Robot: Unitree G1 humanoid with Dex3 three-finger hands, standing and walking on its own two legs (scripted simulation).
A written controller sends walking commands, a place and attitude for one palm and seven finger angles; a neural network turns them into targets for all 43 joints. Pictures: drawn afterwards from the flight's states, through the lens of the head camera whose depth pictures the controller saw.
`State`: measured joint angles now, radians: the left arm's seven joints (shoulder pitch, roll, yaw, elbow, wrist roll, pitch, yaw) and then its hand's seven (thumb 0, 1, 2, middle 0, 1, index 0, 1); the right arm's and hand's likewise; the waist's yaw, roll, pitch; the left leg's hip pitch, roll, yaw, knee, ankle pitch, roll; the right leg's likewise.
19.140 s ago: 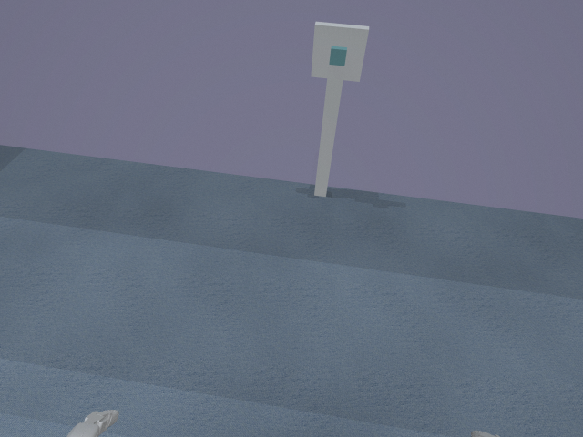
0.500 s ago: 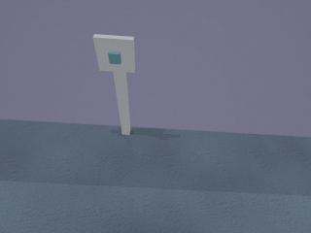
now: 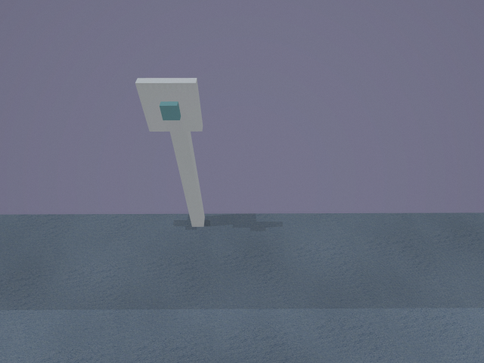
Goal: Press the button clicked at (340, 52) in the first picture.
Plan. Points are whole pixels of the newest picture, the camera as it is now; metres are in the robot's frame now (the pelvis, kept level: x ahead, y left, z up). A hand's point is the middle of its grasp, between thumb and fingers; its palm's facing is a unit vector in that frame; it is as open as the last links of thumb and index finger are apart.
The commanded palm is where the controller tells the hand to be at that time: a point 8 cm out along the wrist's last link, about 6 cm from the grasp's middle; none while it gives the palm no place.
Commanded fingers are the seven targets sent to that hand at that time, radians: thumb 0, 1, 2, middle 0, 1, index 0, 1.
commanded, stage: let the arm hang, fingers relaxed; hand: left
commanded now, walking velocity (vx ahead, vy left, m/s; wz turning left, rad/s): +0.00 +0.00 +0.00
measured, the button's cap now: (170, 110) +0.83 +0.27 -0.06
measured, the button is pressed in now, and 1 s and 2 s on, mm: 0 0 0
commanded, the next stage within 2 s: stand and wait in 0.12 s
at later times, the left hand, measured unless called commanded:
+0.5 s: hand out of the picture +0.07 +0.22 -0.16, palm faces -0.01 -0.95 -0.32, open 7.4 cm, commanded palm none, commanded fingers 0.00 0.90 0.90 -0.20 -0.30 -0.20 -0.30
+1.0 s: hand out of the picture +0.11 +0.21 -0.16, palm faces -0.02 -0.95 -0.32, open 7.4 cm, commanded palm none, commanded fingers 0.00 0.90 0.90 -0.20 -0.30 -0.20 -0.30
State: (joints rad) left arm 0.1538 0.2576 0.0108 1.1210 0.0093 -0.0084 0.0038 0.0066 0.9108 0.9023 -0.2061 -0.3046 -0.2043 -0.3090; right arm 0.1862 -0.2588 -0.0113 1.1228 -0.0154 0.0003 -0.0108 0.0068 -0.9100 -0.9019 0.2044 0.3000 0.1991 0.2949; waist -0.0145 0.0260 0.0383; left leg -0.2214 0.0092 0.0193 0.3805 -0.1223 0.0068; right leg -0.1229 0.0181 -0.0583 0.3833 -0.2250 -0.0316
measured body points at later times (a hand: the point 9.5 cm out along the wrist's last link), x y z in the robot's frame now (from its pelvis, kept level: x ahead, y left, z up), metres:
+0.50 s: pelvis +0.02 -0.01 +0.00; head +0.04 -0.02 +0.45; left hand +0.08 +0.27 -0.13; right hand +0.08 -0.29 -0.15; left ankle +0.05 +0.11 -0.74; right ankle -0.01 -0.10 -0.74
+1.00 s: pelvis +0.04 -0.02 +0.00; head +0.05 -0.03 +0.45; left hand +0.11 +0.26 -0.13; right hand +0.09 -0.30 -0.14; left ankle +0.05 +0.11 -0.74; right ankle -0.01 -0.10 -0.74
